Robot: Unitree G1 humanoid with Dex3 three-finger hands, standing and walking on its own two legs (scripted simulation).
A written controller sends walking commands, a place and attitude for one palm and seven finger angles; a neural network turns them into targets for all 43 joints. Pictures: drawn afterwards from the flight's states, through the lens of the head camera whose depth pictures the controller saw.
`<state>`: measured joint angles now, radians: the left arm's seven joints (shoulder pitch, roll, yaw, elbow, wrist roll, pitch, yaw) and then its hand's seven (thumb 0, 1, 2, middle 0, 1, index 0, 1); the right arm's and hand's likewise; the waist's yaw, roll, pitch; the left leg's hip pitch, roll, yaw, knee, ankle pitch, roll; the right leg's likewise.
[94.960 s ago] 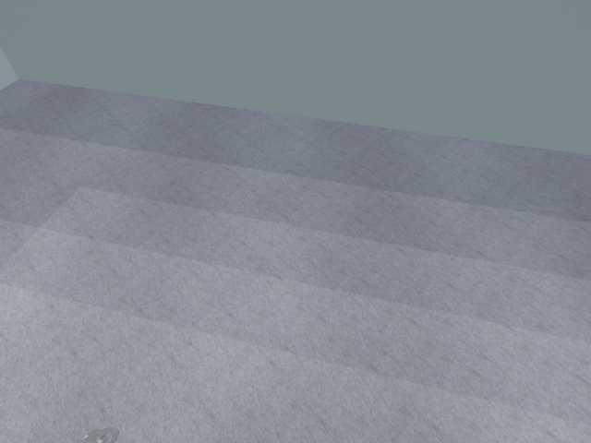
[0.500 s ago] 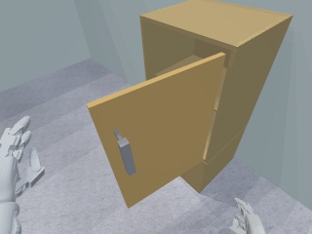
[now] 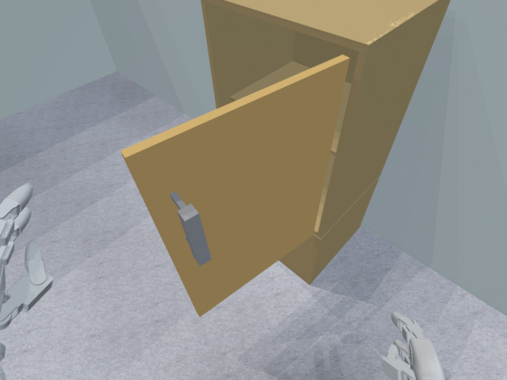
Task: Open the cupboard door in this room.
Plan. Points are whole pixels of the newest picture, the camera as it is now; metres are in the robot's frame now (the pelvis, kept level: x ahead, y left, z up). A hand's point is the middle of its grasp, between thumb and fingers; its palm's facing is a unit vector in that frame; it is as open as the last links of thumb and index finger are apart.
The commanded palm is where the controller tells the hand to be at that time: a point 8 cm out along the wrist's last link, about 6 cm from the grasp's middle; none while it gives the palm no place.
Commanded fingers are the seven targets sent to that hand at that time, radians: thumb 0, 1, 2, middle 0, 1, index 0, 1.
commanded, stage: step back with the hand held close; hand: left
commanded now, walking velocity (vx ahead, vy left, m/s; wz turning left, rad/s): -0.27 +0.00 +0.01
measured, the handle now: (189, 229) +0.35 +0.14 +0.04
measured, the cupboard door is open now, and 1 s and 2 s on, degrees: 81 81 81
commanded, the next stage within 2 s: stop stepping back and stand still in 0.98 s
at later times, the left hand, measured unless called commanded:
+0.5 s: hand out of the picture +0.12 +0.29 +0.15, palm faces +0.47 -0.74 -0.48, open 7.4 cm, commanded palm +0.06 +0.32 +0.17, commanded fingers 0.00 0.90 0.90 -0.20 -0.30 -0.20 -0.30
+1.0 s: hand out of the picture +0.05 +0.28 +0.16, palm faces +0.41 -0.81 -0.41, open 7.4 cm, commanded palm -0.01 +0.32 +0.17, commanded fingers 0.00 0.90 0.90 -0.20 -0.30 -0.20 -0.30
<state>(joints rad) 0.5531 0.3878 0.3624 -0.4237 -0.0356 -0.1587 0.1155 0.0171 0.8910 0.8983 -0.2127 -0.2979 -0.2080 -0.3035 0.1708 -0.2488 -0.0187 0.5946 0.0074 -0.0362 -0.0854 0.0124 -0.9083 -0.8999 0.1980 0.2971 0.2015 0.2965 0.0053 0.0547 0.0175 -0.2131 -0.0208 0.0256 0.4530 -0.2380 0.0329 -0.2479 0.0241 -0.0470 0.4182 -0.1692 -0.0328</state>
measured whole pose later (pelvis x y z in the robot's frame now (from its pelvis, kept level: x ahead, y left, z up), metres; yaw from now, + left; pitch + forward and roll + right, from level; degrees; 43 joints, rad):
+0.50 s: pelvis -0.07 +0.02 -0.02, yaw +2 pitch -1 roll -1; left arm 0.51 0.38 0.44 -0.51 0.01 -0.22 0.15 0.02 0.89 0.90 -0.21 -0.30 -0.21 -0.30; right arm 0.21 -0.20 0.00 0.58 -0.01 -0.08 -0.07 0.01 -0.91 -0.90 0.20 0.30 0.20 0.30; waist 0.01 0.00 0.05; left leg -0.40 -0.05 0.02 0.61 -0.20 0.06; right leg -0.37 0.04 0.03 0.59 -0.21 0.00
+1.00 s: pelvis -0.17 +0.02 -0.01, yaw -3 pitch +5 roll -3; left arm 0.49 0.44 0.43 -0.56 -0.05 -0.21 0.16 0.02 0.89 0.90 -0.21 -0.30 -0.20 -0.30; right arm 0.13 -0.14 0.03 0.62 -0.03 -0.14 -0.04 0.01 -0.91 -0.90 0.20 0.30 0.20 0.30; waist 0.05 -0.04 -0.03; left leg -0.50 0.02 0.07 0.29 0.11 0.03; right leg -0.08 0.03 -0.02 0.45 -0.43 -0.07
